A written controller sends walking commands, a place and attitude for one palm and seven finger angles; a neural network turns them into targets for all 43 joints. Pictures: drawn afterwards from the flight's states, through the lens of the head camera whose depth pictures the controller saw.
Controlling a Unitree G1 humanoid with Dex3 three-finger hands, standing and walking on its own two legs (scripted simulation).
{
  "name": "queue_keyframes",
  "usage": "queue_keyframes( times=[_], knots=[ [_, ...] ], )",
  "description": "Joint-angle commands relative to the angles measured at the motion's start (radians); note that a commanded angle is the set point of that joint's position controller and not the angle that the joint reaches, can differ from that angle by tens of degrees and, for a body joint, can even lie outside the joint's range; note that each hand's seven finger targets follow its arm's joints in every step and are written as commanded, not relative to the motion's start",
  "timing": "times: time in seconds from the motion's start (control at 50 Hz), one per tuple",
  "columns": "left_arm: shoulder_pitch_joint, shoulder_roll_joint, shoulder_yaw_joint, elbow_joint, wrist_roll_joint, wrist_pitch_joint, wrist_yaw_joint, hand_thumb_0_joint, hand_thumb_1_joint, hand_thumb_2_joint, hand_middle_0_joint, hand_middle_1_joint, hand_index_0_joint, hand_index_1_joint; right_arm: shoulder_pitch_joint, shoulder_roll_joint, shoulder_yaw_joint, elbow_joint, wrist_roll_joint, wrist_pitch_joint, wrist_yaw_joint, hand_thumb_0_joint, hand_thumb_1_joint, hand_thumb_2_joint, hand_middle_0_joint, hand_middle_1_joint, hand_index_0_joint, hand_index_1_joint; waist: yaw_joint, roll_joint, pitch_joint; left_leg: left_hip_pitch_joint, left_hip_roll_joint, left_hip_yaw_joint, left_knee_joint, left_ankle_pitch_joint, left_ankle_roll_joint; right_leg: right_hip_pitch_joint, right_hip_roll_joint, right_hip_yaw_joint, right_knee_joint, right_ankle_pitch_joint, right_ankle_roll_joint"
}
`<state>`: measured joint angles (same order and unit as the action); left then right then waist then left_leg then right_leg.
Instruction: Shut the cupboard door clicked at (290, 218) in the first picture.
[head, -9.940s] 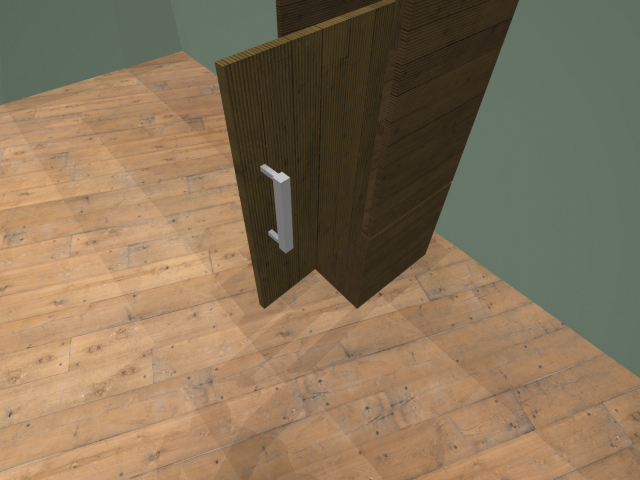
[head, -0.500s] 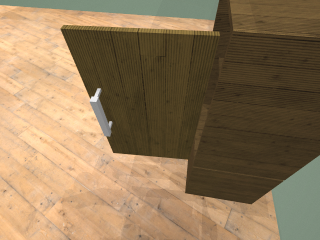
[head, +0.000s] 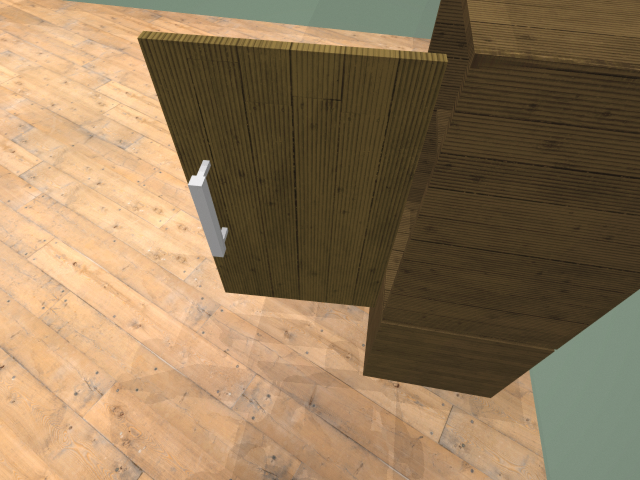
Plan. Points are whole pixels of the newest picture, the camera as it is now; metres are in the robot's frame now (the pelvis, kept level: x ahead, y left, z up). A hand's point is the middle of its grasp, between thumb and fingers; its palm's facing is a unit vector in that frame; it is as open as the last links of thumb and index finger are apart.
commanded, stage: come to a stop and stand still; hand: left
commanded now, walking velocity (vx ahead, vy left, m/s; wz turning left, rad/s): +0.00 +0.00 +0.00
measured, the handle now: (212, 211) +0.50 +0.21 -0.02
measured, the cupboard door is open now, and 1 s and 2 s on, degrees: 94 94 94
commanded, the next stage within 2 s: look again from close up in 0.94 s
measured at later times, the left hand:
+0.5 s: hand out of the picture +0.01 +0.25 -0.16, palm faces +0.02 -0.95 -0.31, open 7.3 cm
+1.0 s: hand out of the picture -0.06 +0.25 -0.17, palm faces -0.02 -0.96 -0.27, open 7.3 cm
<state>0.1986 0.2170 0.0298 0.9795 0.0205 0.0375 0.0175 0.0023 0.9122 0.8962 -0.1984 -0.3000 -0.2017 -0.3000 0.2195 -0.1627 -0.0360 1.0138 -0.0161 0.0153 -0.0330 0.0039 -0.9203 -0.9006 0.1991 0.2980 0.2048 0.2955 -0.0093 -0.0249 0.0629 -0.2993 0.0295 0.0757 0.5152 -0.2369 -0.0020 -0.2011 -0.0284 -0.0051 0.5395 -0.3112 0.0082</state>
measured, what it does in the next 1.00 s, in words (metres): shifts its weight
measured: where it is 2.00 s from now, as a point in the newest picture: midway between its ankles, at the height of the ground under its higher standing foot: outside the picture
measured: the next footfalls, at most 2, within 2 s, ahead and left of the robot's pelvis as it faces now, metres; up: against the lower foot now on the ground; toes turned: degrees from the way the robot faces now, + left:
none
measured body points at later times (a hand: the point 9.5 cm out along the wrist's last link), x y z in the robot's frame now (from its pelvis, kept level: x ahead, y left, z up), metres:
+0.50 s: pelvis -0.06 +0.00 +0.00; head -0.07 +0.02 +0.45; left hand +0.01 +0.30 -0.13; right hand +0.07 -0.28 -0.10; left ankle +0.01 +0.10 -0.73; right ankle -0.05 -0.12 -0.73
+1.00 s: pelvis -0.06 +0.03 +0.01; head -0.05 +0.04 +0.46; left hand -0.06 +0.30 -0.15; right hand -0.01 -0.25 -0.13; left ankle +0.01 +0.10 -0.73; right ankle -0.05 -0.12 -0.73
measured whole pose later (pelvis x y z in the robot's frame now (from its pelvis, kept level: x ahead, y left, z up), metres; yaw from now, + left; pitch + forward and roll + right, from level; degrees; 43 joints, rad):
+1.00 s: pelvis -0.06 +0.03 +0.01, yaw +1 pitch -2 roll -1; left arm 0.28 0.30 0.00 1.10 0.02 0.01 0.01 0.00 0.91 0.90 -0.20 -0.30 -0.20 -0.30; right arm 0.19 -0.27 -0.02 1.12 0.00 0.00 0.00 0.01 -0.90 -0.90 0.20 0.30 0.20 0.30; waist 0.00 -0.03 0.04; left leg -0.27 -0.05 0.02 0.41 -0.12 0.06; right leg -0.17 -0.04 -0.01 0.42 -0.22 0.04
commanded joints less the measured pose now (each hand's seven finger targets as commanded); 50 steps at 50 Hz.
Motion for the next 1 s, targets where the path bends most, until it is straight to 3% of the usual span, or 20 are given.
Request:
queue_keyframes(
  times=[0.0,0.02,0.04,0.08,0.12,0.14,0.18,0.2,0.22,0.24,0.3,0.32,0.44,0.5,0.68,0.98],
  knots=[
    [0.069,0.203,0.043,-0.132,0.018,-0.039,0.019,0.0,0.9,0.9,-0.2,-0.3,-0.2,-0.3,0.006,-0.148,-0.06,-0.163,-0.004,-0.04,-0.006,0.0,-0.9,-0.9,0.2,0.3,0.2,0.3,0.0,-0.085,-0.151,-0.047,-0.014,-0.053,0.131,-0.028,0.017,0.041,-0.164,0.174,-0.087,0.431,-0.11],
    [0.074,0.221,0.058,-0.139,0.014,-0.047,0.025,0.0,0.9,0.9,-0.2,-0.3,-0.2,-0.3,-0.023,-0.152,-0.059,-0.166,-0.009,-0.039,-0.01,0.0,-0.9,-0.9,0.2,0.3,0.2,0.3,0.018,-0.175,-0.168,-0.127,-0.024,-0.054,0.189,-0.054,0.021,0.115,-0.157,0.185,-0.061,0.606,-0.119],
    [0.087,0.227,0.059,-0.134,0.012,-0.059,0.029,0.0,0.9,0.9,-0.2,-0.3,-0.2,-0.3,-0.053,-0.17,-0.054,-0.179,-0.01,-0.038,-0.007,0.0,-0.9,-0.9,0.2,0.3,0.2,0.3,0.035,-0.179,-0.168,-0.166,-0.024,-0.055,0.219,-0.121,0.028,0.183,-0.182,0.192,-0.04,0.751,-0.124],
    [0.091,0.241,0.069,-0.154,0.013,-0.066,0.036,0.0,0.9,0.9,-0.2,-0.3,-0.2,-0.3,-0.092,-0.192,-0.063,-0.206,-0.001,-0.035,-0.009,0.0,-0.9,-0.9,0.2,0.3,0.2,0.3,0.031,-0.123,-0.138,-0.19,-0.015,-0.087,0.246,-0.146,0.04,0.172,-0.206,0.223,-0.025,0.758,-0.153],
    [0.06,0.252,0.069,-0.173,0.013,-0.062,0.036,0.0,0.9,0.9,-0.2,-0.3,-0.2,-0.3,-0.082,-0.203,-0.063,-0.204,0.002,-0.03,-0.007,0.0,-0.9,-0.9,0.2,0.3,0.2,0.3,0.012,-0.118,-0.097,-0.146,-0.011,-0.096,0.207,-0.11,0.043,0.104,-0.191,0.212,-0.036,0.653,-0.167],
    [0.032,0.246,0.063,-0.178,0.013,-0.063,0.035,0.0,0.9,0.9,-0.2,-0.3,-0.2,-0.3,-0.07,-0.205,-0.058,-0.19,0.0,-0.033,0.002,0.0,-0.9,-0.9,0.2,0.3,0.2,0.3,0.001,-0.088,-0.096,-0.072,-0.012,-0.083,0.121,-0.054,0.045,0.068,-0.175,0.19,-0.035,0.6,-0.161],
    [0.007,0.262,0.059,-0.183,0.006,-0.059,0.028,0.0,0.9,0.9,-0.2,-0.3,-0.2,-0.3,-0.056,-0.247,-0.06,-0.172,-0.002,-0.036,0.007,0.0,-0.9,-0.9,0.2,0.3,0.2,0.3,-0.013,-0.02,-0.089,0.075,0.02,-0.123,0.048,0.189,0.061,-0.052,-0.108,0.131,-0.039,0.404,-0.097],
    [0.008,0.26,0.055,-0.176,0.005,-0.053,0.024,0.0,0.9,0.9,-0.2,-0.3,-0.2,-0.3,-0.071,-0.271,-0.062,-0.165,-0.002,-0.04,0.01,0.0,-0.9,-0.9,0.2,0.3,0.2,0.3,-0.007,0.077,-0.088,0.113,0.055,-0.163,0.024,0.262,0.073,-0.086,-0.069,0.096,-0.034,0.27,-0.067],
    [0.013,0.253,0.048,-0.165,0.003,-0.049,0.02,0.0,0.9,0.9,-0.2,-0.3,-0.2,-0.3,-0.09,-0.292,-0.059,-0.161,-0.002,-0.041,0.012,0.0,-0.9,-0.9,0.2,0.3,0.2,0.3,0.004,0.132,-0.075,0.096,0.09,-0.217,-0.019,0.257,0.093,-0.089,-0.035,0.067,-0.042,0.133,-0.047],
    [0.032,0.244,0.04,-0.146,0.003,-0.05,0.018,0.0,0.9,0.9,-0.2,-0.3,-0.2,-0.3,-0.115,-0.297,-0.052,-0.161,-0.002,-0.04,0.015,0.0,-0.9,-0.9,0.2,0.3,0.2,0.3,0.023,0.134,-0.047,0.054,0.101,-0.238,-0.048,0.206,0.106,-0.056,-0.028,0.061,-0.082,0.063,-0.036],
    [0.005,0.272,0.037,-0.124,0.004,-0.053,0.006,0.0,0.9,0.9,-0.2,-0.3,-0.2,-0.3,-0.133,-0.309,-0.043,-0.161,-0.006,-0.03,0.021,0.0,-0.9,-0.9,0.2,0.3,0.2,0.3,0.006,0.037,-0.01,-0.009,0.055,-0.212,-0.087,-0.079,0.066,-0.074,-0.058,0.114,-0.176,-0.094,-0.053],
    [-0.005,0.279,0.035,-0.122,0.005,-0.053,0.002,0.0,0.9,0.9,-0.2,-0.3,-0.2,-0.3,-0.129,-0.316,-0.041,-0.157,-0.008,-0.03,0.023,0.0,-0.9,-0.9,0.2,0.3,0.2,0.3,0.0,0.038,-0.012,-0.001,0.046,-0.207,-0.095,-0.119,0.06,-0.095,-0.066,0.125,-0.192,-0.136,-0.06],
    [-0.001,0.292,0.026,-0.096,0.007,-0.055,-0.005,0.0,0.9,0.9,-0.2,-0.3,-0.2,-0.3,-0.116,-0.34,-0.031,-0.133,-0.008,-0.038,0.028,0.0,-0.9,-0.9,0.2,0.3,0.2,0.3,0.005,0.075,-0.04,-0.018,0.06,-0.24,-0.171,-0.189,0.061,-0.067,-0.062,0.094,-0.19,-0.124,-0.054],
    [0.016,0.293,0.023,-0.072,0.005,-0.054,-0.007,0.0,0.9,0.9,-0.2,-0.3,-0.2,-0.3,-0.116,-0.347,-0.028,-0.119,-0.007,-0.038,0.029,0.0,-0.9,-0.9,0.2,0.3,0.2,0.3,0.01,0.049,-0.03,-0.038,0.063,-0.251,-0.189,-0.214,0.057,-0.068,-0.068,0.092,-0.192,-0.131,-0.051],
    [0.057,0.279,0.011,-0.002,0.001,-0.052,-0.003,0.0,0.9,0.9,-0.2,-0.3,-0.2,-0.3,-0.085,-0.348,-0.023,-0.045,0.002,-0.045,0.027,0.0,-0.9,-0.9,0.2,0.3,0.2,0.3,0.019,0.048,-0.041,-0.027,0.08,-0.276,-0.24,-0.185,0.056,-0.013,-0.071,0.069,-0.175,-0.034,-0.043],
    [0.099,0.234,-0.002,0.074,0.002,-0.053,0.009,0.0,0.9,0.9,-0.2,-0.3,-0.2,-0.3,-0.073,-0.311,-0.023,0.046,0.011,-0.043,0.021,0.0,-0.9,-0.9,0.2,0.3,0.2,0.3,0.013,0.036,-0.047,0.059,0.081,-0.245,-0.247,-0.077,0.049,0.001,-0.086,0.074,-0.205,0.042,-0.036]
  ],
)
